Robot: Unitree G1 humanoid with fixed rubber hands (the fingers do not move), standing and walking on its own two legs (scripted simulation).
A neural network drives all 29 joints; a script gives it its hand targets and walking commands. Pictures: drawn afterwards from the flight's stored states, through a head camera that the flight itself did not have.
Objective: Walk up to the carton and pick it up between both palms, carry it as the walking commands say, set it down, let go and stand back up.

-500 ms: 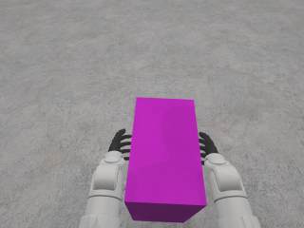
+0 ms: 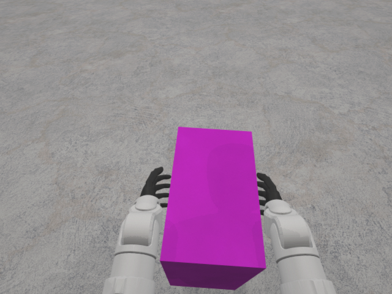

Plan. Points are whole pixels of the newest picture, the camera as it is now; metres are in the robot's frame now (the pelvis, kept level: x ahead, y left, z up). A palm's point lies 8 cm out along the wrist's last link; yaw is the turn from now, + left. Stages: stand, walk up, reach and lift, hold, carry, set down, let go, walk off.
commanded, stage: carry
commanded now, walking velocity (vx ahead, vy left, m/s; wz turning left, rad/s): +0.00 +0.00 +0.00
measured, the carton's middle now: (208, 213) +0.31 +0.00 -0.05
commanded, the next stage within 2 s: hold in 1.46 s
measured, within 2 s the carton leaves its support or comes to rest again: neither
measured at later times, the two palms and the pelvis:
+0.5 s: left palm (146, 210) +0.28 +0.13 +0.04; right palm (272, 214) +0.27 -0.13 +0.03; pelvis -0.02 +0.00 +0.00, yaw +0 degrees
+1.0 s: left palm (148, 207) +0.28 +0.12 +0.04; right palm (273, 215) +0.27 -0.13 +0.03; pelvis -0.01 +0.00 +0.00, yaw -1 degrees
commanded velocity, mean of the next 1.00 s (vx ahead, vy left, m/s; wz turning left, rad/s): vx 0.00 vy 0.00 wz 0.00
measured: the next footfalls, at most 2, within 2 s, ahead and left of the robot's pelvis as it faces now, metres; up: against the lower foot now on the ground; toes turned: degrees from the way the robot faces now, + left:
none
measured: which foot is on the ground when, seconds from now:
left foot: down 0.00-1.00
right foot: down 0.00-1.00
